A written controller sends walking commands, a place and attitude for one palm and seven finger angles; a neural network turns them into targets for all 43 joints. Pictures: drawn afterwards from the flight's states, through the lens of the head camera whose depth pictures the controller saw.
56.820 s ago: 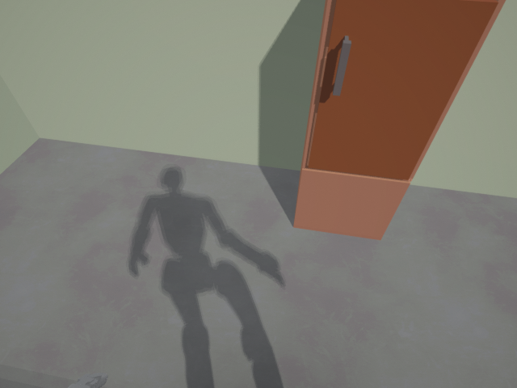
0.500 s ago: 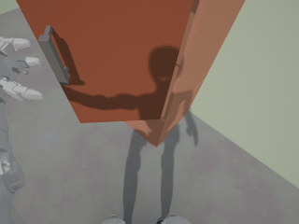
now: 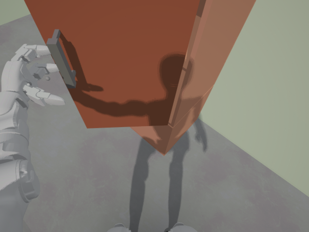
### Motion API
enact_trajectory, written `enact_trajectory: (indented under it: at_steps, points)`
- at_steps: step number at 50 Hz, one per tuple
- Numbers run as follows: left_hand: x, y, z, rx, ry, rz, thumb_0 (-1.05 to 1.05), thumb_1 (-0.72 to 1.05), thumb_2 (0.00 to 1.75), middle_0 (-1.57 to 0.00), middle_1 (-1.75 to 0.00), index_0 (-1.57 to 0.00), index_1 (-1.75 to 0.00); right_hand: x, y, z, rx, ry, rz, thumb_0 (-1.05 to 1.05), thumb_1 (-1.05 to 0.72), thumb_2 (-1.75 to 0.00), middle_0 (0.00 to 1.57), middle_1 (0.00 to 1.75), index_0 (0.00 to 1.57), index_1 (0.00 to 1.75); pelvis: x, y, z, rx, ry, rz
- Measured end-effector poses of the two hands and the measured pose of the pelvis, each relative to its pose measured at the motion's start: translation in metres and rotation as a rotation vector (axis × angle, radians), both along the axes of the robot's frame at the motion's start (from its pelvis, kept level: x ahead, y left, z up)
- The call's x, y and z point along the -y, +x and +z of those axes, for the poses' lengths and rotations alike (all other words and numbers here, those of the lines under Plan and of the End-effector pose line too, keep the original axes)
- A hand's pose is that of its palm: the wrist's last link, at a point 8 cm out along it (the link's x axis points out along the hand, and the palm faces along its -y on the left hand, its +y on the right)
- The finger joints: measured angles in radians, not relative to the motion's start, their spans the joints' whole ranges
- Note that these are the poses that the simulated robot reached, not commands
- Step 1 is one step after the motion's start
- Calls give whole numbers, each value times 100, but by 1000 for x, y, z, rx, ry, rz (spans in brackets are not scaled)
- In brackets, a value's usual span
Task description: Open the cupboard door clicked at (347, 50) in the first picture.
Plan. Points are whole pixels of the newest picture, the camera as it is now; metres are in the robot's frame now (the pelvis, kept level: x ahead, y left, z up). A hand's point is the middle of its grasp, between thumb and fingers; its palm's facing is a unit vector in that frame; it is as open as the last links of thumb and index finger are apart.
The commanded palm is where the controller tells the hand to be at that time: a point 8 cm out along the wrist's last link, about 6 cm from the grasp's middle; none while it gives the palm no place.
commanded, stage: slide the fingers in behind the handle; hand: left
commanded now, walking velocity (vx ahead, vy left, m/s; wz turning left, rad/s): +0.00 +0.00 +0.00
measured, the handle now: (64, 60) +0.53 +0.23 +0.11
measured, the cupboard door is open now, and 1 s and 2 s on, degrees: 46 46 46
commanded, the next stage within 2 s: close the thumb around the handle in 1.02 s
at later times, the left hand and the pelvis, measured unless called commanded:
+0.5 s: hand (63, 76) +0.47 +0.22 +0.11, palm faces +0.03 -1.00 +0.00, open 14.0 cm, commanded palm +0.45 +0.26 +0.11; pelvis +0.00 -0.01 +0.00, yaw -1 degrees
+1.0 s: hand (70, 75) +0.48 +0.20 +0.11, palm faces +0.03 -1.00 +0.00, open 14.0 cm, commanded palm +0.45 +0.25 +0.11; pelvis +0.01 -0.01 +0.00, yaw +0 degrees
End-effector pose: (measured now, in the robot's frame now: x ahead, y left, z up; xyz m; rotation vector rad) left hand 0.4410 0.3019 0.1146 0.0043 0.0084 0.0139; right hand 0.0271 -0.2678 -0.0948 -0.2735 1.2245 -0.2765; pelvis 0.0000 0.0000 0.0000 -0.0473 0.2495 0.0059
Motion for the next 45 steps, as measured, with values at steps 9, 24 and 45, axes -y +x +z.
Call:
enact_trajectory:
  at_steps: [9, 24, 45]
  points:
    - [21, 9, -3, -2, -14, 7, -1, -50, 30, -29, -120, -30, -120, 3, -5, -2, -8, 9, -8, 1, -91, -89, 21, 30, 21, 30, 4, 0, 0, -5, 7, -5]
    - [33, 11, -4, -8, -6, 15, -1, -50, 30, -30, -120, -30, -120, 7, -10, -2, -15, 27, -34, 1, -91, -89, 21, 30, 21, 30, 11, 4, 2, 2, 12, -14]
    - [49, 17, -5, -1, -9, 18, -1, -50, 30, -30, -120, -30, -120, 6, -1, -6, -4, 39, -23, 1, -91, -89, 20, 30, 21, 30, 11, 5, 1, -2, 14, -12]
